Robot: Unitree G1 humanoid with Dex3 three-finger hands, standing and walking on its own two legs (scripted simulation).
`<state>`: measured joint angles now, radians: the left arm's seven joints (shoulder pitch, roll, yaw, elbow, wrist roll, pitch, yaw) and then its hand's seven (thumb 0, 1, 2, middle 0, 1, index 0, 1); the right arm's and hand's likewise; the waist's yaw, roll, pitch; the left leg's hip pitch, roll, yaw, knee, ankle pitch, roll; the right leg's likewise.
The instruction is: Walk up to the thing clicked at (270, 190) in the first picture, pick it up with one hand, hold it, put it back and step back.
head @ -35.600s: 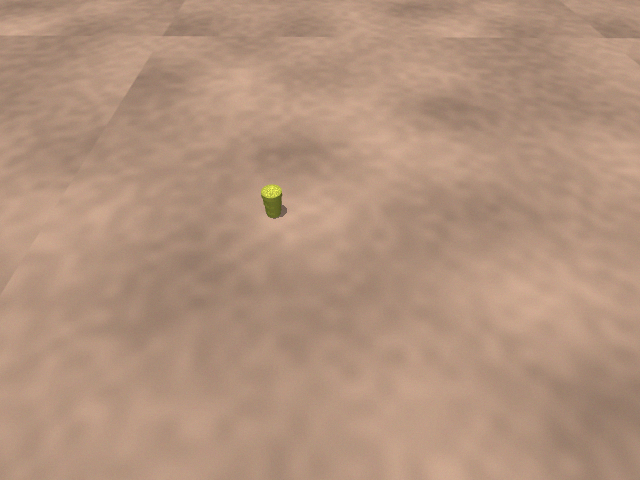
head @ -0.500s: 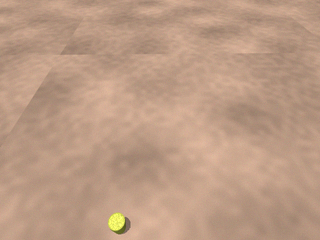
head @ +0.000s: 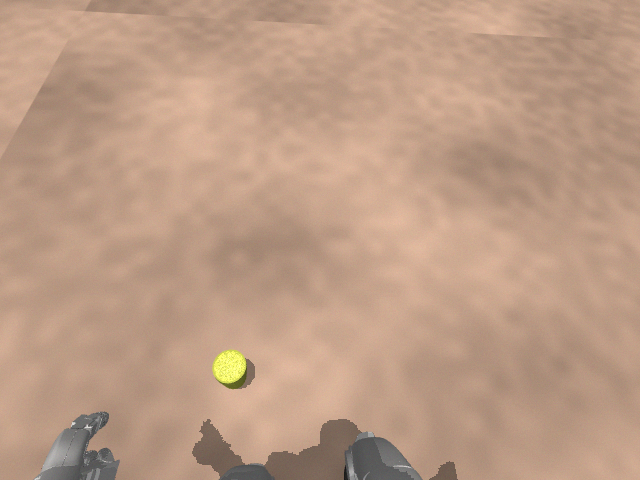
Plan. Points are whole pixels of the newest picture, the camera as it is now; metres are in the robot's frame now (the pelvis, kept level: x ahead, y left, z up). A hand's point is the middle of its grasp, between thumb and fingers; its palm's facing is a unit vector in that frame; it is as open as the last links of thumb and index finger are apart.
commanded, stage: step back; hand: left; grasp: from the side
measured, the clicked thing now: (232, 372) +0.41 +0.21 -0.69
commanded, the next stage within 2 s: none
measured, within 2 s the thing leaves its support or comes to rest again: neither
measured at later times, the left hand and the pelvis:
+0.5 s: hand out of the picture +0.03 +0.24 -0.13, palm faces -0.09 -0.91 -0.41, open 7.4 cm; pelvis -0.09 -0.01 +0.01, yaw -5 degrees
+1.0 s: hand out of the picture -0.13 +0.26 -0.15, palm faces -0.10 -0.92 -0.39, open 7.4 cm; pelvis -0.24 -0.01 +0.00, yaw -5 degrees
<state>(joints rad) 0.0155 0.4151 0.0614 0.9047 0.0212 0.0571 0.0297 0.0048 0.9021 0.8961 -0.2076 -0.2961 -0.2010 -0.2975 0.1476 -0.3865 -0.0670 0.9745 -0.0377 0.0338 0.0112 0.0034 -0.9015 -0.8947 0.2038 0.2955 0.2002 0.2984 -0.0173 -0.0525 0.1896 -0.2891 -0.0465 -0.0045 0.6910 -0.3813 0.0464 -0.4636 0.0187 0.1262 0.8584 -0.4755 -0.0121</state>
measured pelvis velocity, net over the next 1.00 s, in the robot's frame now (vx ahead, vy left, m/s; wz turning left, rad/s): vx -0.24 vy -0.01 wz -0.10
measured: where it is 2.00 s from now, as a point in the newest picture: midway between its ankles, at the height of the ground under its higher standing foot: outside the picture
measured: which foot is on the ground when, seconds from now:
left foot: down 0.00-0.38, up 0.40-0.66, down 0.68-1.00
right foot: up 0.00-0.32, down 0.34-0.68, up 0.70-1.00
